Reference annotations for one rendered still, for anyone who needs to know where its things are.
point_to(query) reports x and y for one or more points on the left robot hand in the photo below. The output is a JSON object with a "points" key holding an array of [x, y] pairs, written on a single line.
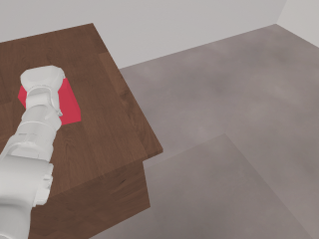
{"points": [[51, 76]]}

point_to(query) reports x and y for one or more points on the table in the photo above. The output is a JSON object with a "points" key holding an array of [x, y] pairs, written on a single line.
{"points": [[99, 178]]}

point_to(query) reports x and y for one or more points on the robot left forearm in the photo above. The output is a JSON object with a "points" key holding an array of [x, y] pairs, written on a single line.
{"points": [[38, 127]]}

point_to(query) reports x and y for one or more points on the left robot upper arm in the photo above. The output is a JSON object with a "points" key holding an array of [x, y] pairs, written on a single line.
{"points": [[24, 183]]}

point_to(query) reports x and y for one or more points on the sponge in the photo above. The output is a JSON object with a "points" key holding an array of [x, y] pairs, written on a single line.
{"points": [[67, 103]]}

